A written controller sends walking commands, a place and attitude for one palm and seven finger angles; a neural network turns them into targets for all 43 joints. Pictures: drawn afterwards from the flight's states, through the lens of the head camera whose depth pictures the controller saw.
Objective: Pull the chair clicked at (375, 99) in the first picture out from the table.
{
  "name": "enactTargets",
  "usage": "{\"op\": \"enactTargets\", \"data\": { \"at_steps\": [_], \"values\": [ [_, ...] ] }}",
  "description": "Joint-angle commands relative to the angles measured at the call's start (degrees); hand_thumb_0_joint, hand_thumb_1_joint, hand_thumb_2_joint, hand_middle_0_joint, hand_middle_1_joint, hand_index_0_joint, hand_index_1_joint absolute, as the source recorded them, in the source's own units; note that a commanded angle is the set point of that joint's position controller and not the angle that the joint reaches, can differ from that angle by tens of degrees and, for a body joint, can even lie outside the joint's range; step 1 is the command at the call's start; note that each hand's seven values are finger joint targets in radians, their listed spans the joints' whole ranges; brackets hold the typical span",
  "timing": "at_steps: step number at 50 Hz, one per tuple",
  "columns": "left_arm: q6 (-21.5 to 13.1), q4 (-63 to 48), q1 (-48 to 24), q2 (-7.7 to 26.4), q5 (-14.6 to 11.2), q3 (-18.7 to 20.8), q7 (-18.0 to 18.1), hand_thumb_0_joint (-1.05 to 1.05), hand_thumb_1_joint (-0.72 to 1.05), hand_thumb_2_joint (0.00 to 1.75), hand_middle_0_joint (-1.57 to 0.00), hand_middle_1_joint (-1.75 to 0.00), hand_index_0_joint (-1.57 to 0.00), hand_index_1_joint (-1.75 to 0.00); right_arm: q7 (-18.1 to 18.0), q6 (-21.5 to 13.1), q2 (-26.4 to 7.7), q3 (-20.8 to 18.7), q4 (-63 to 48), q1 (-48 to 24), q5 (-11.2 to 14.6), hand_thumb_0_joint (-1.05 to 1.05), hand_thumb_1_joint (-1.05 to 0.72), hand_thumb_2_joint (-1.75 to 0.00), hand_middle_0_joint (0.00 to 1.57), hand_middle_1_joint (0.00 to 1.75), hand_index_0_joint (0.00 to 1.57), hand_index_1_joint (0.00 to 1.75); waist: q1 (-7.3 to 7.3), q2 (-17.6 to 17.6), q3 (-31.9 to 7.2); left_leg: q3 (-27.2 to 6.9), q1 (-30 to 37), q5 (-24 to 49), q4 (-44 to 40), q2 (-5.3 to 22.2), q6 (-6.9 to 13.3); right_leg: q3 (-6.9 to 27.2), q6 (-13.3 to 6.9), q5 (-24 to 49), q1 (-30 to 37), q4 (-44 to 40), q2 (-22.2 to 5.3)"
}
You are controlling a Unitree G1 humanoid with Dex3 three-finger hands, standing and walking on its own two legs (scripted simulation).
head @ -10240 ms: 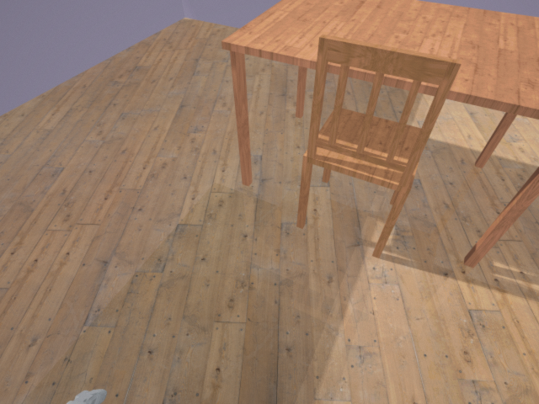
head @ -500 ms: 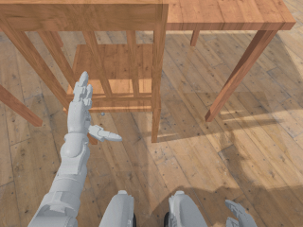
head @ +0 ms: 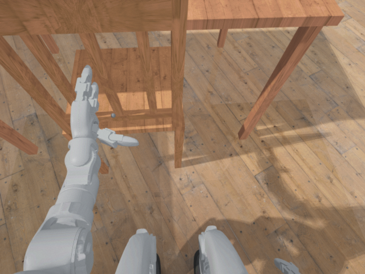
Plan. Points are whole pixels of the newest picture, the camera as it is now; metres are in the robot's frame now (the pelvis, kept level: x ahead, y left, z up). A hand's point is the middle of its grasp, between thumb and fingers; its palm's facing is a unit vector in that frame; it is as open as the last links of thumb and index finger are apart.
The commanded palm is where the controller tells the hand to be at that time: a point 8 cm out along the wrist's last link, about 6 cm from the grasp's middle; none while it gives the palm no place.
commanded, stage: push the fingers through the gap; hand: left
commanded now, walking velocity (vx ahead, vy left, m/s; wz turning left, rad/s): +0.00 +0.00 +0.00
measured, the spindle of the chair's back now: (106, 81) +0.55 +0.16 +0.02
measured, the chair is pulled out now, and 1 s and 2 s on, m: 0.00 0.00 0.00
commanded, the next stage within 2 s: hook a spindle and tug to test in 0.96 s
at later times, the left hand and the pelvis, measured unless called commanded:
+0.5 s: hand (115, 98) +0.49 +0.13 +0.03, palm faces +0.06 -1.00 -0.03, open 16.9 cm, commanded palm +0.47 +0.18 +0.02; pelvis -0.01 +0.00 -0.01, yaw +0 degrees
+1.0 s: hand (116, 92) +0.51 +0.13 +0.02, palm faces +0.07 -1.00 -0.04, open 16.9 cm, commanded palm +0.48 +0.18 +0.02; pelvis +0.00 +0.01 +0.00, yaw -1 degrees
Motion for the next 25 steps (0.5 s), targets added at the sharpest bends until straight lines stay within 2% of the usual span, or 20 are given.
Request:
{"op": "enactTargets", "data": {
  "at_steps": [1,3,4,5,6,10,12,13,14,15,18,19,20,24,25],
  "values": [
    [-4.41,-9.94,-22.49,9.11,-0.26,1.41,-0.03,0.00,-0.50,0.30,-0.06,-0.08,-0.06,-0.08,-0.76,-1.68,-8.35,-3.20,-4.02,6.22,-0.13,0.00,-0.90,-0.90,0.20,0.30,0.20,0.30,-1.78,1.23,-27.23,-2.40,17.32,18.25,-7.29,-1.18,0.02,3.00,0.39,18.46,15.16,-9.58,0.85],
    [-4.80,-8.96,-24.65,9.38,-0.03,1.36,-0.06,0.00,-0.50,0.30,-0.06,-0.08,-0.06,-0.08,-0.78,-1.68,-8.48,-3.21,-3.83,6.56,-0.23,0.00,-0.90,-0.90,0.20,0.30,0.20,0.30,-2.44,0.95,-27.58,-2.67,17.57,18.07,-7.06,-1.09,0.14,2.84,0.39,17.99,14.16,-9.33,0.97],
    [-5.01,-8.18,-25.49,10.43,0.14,2.25,-0.05,0.00,-0.50,0.30,-0.06,-0.08,-0.06,-0.08,-0.74,-1.62,-8.52,-3.16,-3.56,6.65,-0.30,0.00,-0.90,-0.90,0.20,0.30,0.20,0.30,-2.13,1.83,-27.51,-2.69,17.33,17.48,-7.17,-1.14,-0.03,2.83,0.35,17.15,14.12,-9.38,0.87],
    [-5.16,-7.23,-25.68,11.55,0.22,3.20,-0.01,0.00,-0.50,0.30,-0.06,-0.08,-0.06,-0.08,-0.80,-1.49,-8.66,-3.19,-3.34,6.89,-0.40,0.00,-0.90,-0.90,0.20,0.30,0.20,0.30,-2.25,0.85,-27.52,-2.69,17.11,17.55,-7.00,-1.10,0.10,3.00,0.39,17.34,14.35,-9.43,0.95],
    [-5.25,-6.87,-25.80,11.02,0.27,2.84,-0.15,0.00,-0.50,0.30,-0.06,-0.08,-0.06,-0.08,-0.75,-1.44,-8.50,-3.11,-3.45,6.80,-0.47,0.00,-0.90,-0.90,0.20,0.30,0.20,0.30,-2.24,1.29,-27.68,-2.43,16.78,17.67,-6.87,-1.22,0.15,3.18,0.43,17.79,14.68,-9.46,0.90],
    [-5.52,-4.63,-28.27,13.08,0.82,4.41,-0.35,0.00,-0.50,0.30,-0.06,-0.08,-0.06,-0.08,-0.58,-1.03,-8.65,-2.99,-3.39,7.32,-0.66,0.00,-0.90,-0.90,0.20,0.30,0.20,0.30,-2.29,2.06,-28.23,-2.50,16.21,17.35,-6.57,-1.19,0.24,3.25,0.36,17.35,14.31,-9.13,0.94],
    [-5.23,-2.65,-27.60,12.99,0.86,4.44,-0.69,0.00,-0.50,0.30,-0.06,-0.08,-0.06,-0.08,-0.44,-0.72,-8.67,-2.87,-3.63,7.56,-0.67,0.00,-0.90,-0.90,0.20,0.30,0.20,0.30,-2.22,1.07,-27.74,-2.47,15.42,17.05,-6.73,-1.22,0.20,3.24,0.33,17.26,14.85,-9.31,0.99],
    [-5.29,-2.31,-29.40,12.04,0.98,3.36,-0.86,0.00,-0.50,0.30,-0.06,-0.08,-0.06,-0.08,-0.46,-0.64,-8.81,-2.84,-3.46,7.77,-0.69,0.00,-0.90,-0.90,0.20,0.30,0.20,0.30,-3.13,2.07,-27.84,-2.93,16.57,17.34,-6.65,-1.05,0.25,2.81,0.25,16.89,12.84,-8.88,1.12],
    [-5.33,-2.25,-31.19,11.80,0.98,3.20,-0.94,0.00,-0.50,0.30,-0.06,-0.08,-0.06,-0.08,-0.37,-0.49,-8.77,-2.85,-3.18,7.98,-0.75,0.00,-0.90,-0.90,0.20,0.30,0.20,0.30,-3.36,2.73,-27.44,-3.04,17.04,17.57,-6.53,-1.01,0.18,2.62,0.29,16.71,12.00,-8.91,1.08],
    [-5.22,-1.12,-30.95,13.78,1.06,4.91,-0.81,0.00,-0.50,0.30,-0.06,-0.08,-0.06,-0.08,-0.39,-0.30,-9.16,-2.93,-2.96,8.30,-0.81,0.00,-0.90,-0.90,0.20,0.30,0.20,0.30,-3.08,1.66,-27.78,-3.16,16.71,17.34,-6.40,-0.90,0.18,2.68,0.30,16.30,12.14,-8.92,1.11],
    [-5.49,-1.14,-34.54,12.85,1.40,3.63,-0.74,0.00,-0.50,0.30,-0.06,-0.08,-0.06,-0.08,-0.37,0.05,-9.07,-2.86,-2.89,8.84,-1.01,0.00,-0.90,-0.90,0.20,0.30,0.20,0.30,-4.19,3.06,-28.46,-3.58,17.91,18.06,-6.25,-0.81,0.23,2.43,0.26,16.41,10.75,-8.61,1.16],
    [-5.57,-0.75,-34.27,13.35,1.55,4.29,-0.60,0.00,-0.50,0.30,-0.06,-0.08,-0.06,-0.08,-0.27,0.25,-9.21,-2.91,-2.76,9.06,-1.09,0.00,-0.90,-0.90,0.20,0.30,0.20,0.30,-3.66,3.61,-29.00,-3.87,18.81,18.99,-6.33,-0.72,0.01,2.17,0.19,16.55,10.38,-8.41,1.18],
    [-5.61,-0.99,-34.53,13.56,1.51,4.46,-0.46,0.00,-0.50,0.30,-0.06,-0.08,-0.06,-0.08,-0.17,0.40,-9.27,-2.95,-2.81,9.01,-1.14,0.00,-0.90,-0.90,0.20,0.30,0.20,0.30,-3.73,3.93,-29.94,-3.72,19.13,19.29,-6.09,-0.70,0.03,2.33,0.25,16.76,10.41,-8.51,1.20],
    [-5.48,1.13,-36.81,13.08,2.47,3.71,0.16,0.00,-0.50,0.30,-0.06,-0.08,-0.06,-0.08,0.09,1.12,-9.31,-2.85,-2.41,9.68,-1.35,0.00,-0.90,-0.90,0.20,0.30,0.20,0.30,-4.44,4.16,-29.27,-4.18,19.47,19.35,-6.08,-0.60,-0.02,1.93,0.19,16.07,8.98,-8.53,1.29],
    [-5.19,2.16,-37.60,14.07,2.72,4.45,0.47,0.00,-0.50,0.30,-0.06,-0.08,-0.06,-0.08,0.10,1.34,-9.49,-2.84,-2.15,10.04,-1.38,0.00,-0.90,-0.90,0.20,0.30,0.20,0.30,-4.88,3.29,-28.96,-4.23,18.57,18.72,-5.90,-0.53,0.10,1.91,0.28,15.69,8.89,-8.54,1.35]
  ]
}}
